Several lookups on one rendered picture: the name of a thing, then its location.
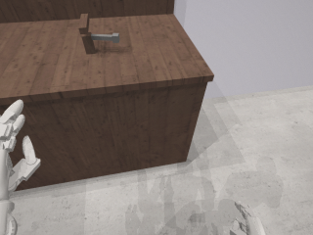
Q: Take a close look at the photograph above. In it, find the left robot forearm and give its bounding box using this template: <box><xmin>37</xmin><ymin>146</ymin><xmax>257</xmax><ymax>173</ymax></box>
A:
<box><xmin>0</xmin><ymin>200</ymin><xmax>18</xmax><ymax>235</ymax></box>

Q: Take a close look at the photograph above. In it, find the left robot hand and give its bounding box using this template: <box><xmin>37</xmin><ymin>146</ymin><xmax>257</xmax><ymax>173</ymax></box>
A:
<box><xmin>0</xmin><ymin>99</ymin><xmax>41</xmax><ymax>201</ymax></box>

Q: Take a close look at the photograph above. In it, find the counter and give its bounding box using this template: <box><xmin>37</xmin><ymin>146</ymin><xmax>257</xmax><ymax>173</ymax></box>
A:
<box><xmin>0</xmin><ymin>0</ymin><xmax>214</xmax><ymax>192</ymax></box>

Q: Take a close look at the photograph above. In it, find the tap lever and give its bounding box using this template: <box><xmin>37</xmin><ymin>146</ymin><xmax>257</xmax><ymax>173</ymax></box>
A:
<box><xmin>91</xmin><ymin>33</ymin><xmax>120</xmax><ymax>43</ymax></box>

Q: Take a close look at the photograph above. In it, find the right robot hand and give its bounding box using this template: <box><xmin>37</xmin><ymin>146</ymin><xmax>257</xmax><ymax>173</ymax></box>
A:
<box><xmin>230</xmin><ymin>200</ymin><xmax>267</xmax><ymax>235</ymax></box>

